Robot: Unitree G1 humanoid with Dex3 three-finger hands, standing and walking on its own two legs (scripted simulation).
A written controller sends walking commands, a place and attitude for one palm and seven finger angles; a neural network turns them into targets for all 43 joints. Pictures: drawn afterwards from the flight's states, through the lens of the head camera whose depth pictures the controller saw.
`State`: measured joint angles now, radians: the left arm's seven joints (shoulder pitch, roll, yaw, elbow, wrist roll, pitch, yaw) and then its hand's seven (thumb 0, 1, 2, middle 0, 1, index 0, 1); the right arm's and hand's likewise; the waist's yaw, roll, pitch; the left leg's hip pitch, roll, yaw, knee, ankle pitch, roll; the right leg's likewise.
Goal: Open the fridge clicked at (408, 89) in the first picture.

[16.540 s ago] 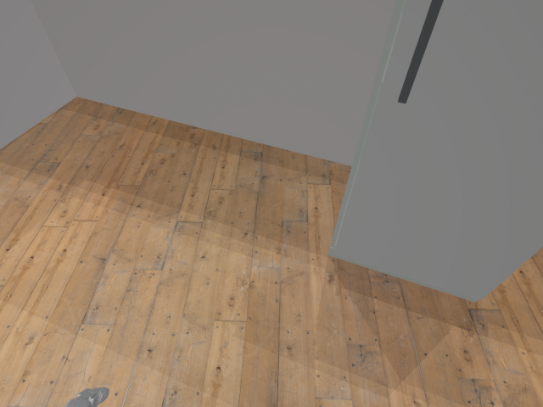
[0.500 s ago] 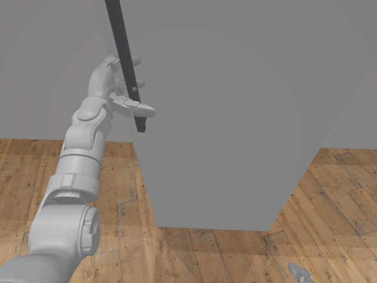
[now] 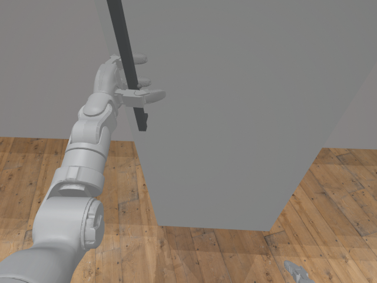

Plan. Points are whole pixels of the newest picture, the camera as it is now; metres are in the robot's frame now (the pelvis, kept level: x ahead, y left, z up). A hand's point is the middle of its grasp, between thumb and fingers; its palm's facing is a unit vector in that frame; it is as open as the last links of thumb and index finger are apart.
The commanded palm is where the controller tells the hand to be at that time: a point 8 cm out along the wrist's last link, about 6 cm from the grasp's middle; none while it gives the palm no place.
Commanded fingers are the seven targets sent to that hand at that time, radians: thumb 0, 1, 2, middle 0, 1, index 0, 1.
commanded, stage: grip the handle and tug to test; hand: left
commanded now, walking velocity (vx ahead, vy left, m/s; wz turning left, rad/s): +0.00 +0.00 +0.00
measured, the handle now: (128, 50) +0.49 +0.15 +0.27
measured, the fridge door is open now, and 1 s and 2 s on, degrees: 0 0 11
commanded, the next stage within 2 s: pull the door a little, standing still in 1.08 s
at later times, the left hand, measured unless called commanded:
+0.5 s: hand (142, 86) +0.45 +0.12 +0.21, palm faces -0.01 -1.00 +0.00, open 5.0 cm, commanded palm +0.41 +0.17 +0.21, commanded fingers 0.00 0.90 0.90 -0.45 -1.40 -0.45 -1.40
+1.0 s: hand (142, 87) +0.44 +0.12 +0.21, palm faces -0.01 -1.00 +0.00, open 5.2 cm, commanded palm +0.39 +0.17 +0.21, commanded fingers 0.00 0.90 0.90 -0.45 -1.40 -0.45 -1.40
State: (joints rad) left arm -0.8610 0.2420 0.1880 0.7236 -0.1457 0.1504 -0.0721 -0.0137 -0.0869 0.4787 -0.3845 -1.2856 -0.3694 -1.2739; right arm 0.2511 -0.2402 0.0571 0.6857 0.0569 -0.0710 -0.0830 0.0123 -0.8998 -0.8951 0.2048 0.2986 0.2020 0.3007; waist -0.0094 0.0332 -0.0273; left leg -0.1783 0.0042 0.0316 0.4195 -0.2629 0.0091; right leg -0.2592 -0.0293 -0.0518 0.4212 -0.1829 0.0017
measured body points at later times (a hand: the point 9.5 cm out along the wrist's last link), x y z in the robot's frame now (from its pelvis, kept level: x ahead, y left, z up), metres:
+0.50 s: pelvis +0.00 +0.00 +0.00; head +0.00 -0.02 +0.45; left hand +0.44 +0.17 +0.21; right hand +0.12 -0.25 -0.11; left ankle -0.03 +0.11 -0.74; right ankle +0.02 -0.12 -0.74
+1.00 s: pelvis +0.02 +0.00 +0.00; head +0.02 -0.02 +0.45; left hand +0.44 +0.17 +0.21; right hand +0.17 -0.24 -0.10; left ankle -0.03 +0.11 -0.74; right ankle +0.02 -0.12 -0.74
